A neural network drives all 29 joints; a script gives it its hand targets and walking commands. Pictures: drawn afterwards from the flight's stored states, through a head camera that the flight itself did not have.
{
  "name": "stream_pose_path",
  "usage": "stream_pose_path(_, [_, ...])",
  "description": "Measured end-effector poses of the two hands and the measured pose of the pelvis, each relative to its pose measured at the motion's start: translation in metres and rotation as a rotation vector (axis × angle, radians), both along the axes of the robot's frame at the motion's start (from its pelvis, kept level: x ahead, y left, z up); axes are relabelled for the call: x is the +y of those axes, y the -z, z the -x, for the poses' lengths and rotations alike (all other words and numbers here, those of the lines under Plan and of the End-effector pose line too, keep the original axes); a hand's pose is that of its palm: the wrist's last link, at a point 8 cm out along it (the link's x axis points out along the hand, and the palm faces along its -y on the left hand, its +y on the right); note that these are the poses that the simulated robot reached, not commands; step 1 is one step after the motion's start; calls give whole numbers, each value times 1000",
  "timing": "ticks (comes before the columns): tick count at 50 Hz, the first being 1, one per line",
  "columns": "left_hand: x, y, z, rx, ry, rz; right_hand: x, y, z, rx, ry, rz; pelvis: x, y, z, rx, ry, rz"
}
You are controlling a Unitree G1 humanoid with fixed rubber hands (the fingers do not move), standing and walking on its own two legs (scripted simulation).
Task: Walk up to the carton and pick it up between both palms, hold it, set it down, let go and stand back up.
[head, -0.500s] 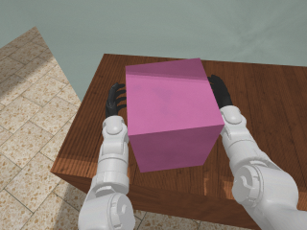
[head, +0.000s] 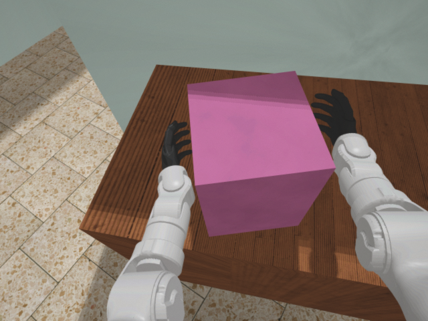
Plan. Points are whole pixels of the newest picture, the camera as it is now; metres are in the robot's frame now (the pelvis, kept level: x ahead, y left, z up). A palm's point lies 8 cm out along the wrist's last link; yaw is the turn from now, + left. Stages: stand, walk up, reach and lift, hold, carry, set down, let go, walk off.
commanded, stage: set down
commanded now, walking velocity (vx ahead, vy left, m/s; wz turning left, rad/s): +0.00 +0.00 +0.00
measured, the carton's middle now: (247, 161) +0.42 +0.03 +0.01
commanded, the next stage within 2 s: none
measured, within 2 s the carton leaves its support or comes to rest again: neither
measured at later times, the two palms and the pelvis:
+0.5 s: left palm (171, 169) +0.36 +0.17 +0.04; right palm (358, 144) +0.45 -0.17 +0.06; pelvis -0.02 +0.00 +0.00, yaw +0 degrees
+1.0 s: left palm (170, 214) +0.29 +0.16 +0.02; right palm (385, 192) +0.37 -0.21 +0.03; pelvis -0.05 -0.01 +0.00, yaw +0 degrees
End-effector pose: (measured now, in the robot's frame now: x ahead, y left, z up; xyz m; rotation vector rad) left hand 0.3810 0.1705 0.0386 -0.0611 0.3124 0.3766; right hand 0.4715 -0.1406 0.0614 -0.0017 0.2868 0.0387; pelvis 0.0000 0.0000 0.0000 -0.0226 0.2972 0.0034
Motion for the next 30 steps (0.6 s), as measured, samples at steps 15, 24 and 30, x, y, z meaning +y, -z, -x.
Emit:
stream_pose_path(15, [0, -3, 6, -27, 17, -2, -20, 2, 7, 13, -14, 28, -2, 0, 5, -5, 3, -1])
stream_pose_path(24, [-3, -6, 16, -43, 36, -5, -27, 3, 21, 7, -17, 34, -2, 0, 14, -17, 4, -1])
stream_pose_path(30, [-7, 2, 34, -27, 61, -19, -37, 7, 37, 3, -10, 39, -2, 0, 21, -27, 4, -1])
